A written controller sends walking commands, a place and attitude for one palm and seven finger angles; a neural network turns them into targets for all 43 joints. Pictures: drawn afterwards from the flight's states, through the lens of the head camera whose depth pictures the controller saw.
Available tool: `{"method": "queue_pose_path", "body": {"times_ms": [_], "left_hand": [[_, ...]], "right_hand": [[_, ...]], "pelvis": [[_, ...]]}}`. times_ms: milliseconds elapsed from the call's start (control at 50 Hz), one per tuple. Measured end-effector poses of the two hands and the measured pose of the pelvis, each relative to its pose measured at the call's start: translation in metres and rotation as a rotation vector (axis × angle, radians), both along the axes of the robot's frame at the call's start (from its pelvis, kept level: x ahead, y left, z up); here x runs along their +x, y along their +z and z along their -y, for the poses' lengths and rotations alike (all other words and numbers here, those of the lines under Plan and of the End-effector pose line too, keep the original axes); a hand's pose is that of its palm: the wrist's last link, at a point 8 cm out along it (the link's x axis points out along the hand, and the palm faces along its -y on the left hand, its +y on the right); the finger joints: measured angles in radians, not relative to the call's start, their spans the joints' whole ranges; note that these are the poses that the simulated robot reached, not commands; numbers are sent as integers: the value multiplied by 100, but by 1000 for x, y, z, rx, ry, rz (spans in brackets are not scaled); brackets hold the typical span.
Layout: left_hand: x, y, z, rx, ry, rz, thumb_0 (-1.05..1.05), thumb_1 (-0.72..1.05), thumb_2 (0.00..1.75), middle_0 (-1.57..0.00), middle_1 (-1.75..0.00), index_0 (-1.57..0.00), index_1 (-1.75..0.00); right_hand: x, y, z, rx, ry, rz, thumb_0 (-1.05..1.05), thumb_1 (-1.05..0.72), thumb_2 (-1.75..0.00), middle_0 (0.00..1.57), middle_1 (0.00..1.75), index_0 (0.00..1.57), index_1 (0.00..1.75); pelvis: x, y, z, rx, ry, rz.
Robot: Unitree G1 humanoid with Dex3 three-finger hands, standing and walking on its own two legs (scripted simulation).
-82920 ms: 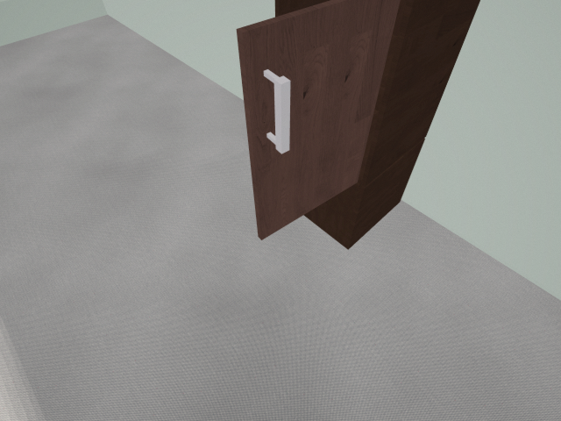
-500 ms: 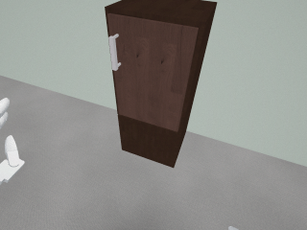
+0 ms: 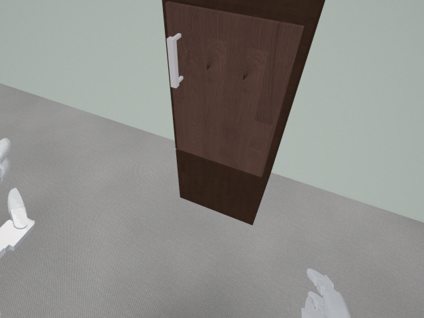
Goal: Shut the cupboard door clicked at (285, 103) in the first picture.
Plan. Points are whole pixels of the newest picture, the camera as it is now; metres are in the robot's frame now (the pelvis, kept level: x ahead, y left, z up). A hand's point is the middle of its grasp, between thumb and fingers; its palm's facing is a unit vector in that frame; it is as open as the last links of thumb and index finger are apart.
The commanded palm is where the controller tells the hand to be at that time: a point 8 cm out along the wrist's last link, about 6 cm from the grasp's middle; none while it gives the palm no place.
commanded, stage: stop stepping back and stand still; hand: left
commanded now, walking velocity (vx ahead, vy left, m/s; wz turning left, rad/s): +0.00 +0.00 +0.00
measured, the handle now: (176, 61) +0.83 +0.17 +0.09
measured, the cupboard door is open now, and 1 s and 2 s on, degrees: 0 0 0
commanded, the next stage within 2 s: let the arm hang, fingers relaxed in 0.20 s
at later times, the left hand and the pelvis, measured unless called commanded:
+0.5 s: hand out of the picture +0.13 +0.24 -0.10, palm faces -0.01 -0.94 -0.35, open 7.4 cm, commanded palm none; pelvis -0.02 +0.02 -0.01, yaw +1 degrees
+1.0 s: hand out of the picture -0.08 +0.19 -0.17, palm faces +0.04 -0.98 -0.20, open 7.3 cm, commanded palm none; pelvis -0.03 +0.01 +0.00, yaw +1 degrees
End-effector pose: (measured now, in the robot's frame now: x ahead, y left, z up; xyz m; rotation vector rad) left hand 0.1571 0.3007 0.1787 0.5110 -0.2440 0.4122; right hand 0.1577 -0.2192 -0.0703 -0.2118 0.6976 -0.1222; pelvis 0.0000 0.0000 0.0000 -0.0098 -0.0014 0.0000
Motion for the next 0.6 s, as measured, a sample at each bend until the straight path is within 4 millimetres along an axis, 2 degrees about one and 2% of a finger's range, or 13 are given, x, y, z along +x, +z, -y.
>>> {"method": "queue_pose_path", "body": {"times_ms": [140,300,320,360,400,440,480,520,560,600], "left_hand": [[6,-3,-8,-13,9,-28,1,89,90,-21,-30,-21,-31],[4,-5,-10,-17,-2,-40,1,89,90,-21,-30,-21,-31],[6,-12,-11,-11,-14,-62,1,89,90,-21,-30,-21,-31],[15,-51,-15,-49,-28,-231,1,90,90,-21,-30,-20,-30],[18,-109,-15,-130,-17,-479,0,90,90,-20,-30,-20,-30],[6,-170,-7,-214,-3,-737,0,90,90,-20,-30,-20,-30],[-20,-223,9,-293,4,-965,0,91,90,-20,-29,-20,-30],[-53,-265,30,-375,8,-1151,1,91,90,-20,-29,-20,-30],[-90,-296,53,-461,12,-1302,1,91,90,-20,-29,-20,-30],[-125,-315,69,-544,50,-1400,1,93,90,-20,-29,-20,-30]], "right_hand": [[4,3,-2,-13,-9,-7,1,-91,-90,21,30,20,30],[-7,2,2,-31,-34,-37,1,-91,-90,20,30,20,30],[-8,-1,3,-23,-18,-35,1,-91,-90,20,30,20,30],[-10,-13,7,-14,32,-69,1,-91,-90,20,30,20,30],[-15,-27,13,-14,50,-119,1,-91,-90,20,30,20,30],[-24,-37,19,-14,41,-164,1,-91,-90,20,30,20,30],[-39,-44,24,-15,19,-211,1,-91,-90,20,30,20,30],[-59,-48,28,-22,-5,-274,1,-91,-90,20,30,20,30],[-83,-51,30,-29,-28,-354,1,-91,-90,20,30,20,30],[-110,-53,30,-36,-49,-446,1,-91,-90,20,30,20,30]], "pelvis": [[3,2,-6,-1,-2,-7],[1,3,-10,-5,0,-9],[0,2,-11,-8,7,-12],[-6,-1,-15,-6,15,-17],[-12,-5,-18,0,17,-17],[-17,-7,-19,6,15,-12],[-21,-7,-18,12,11,-5],[-24,-7,-16,16,9,1],[-26,-6,-13,16,9,7],[-27,-4,-10,12,12,10]]}}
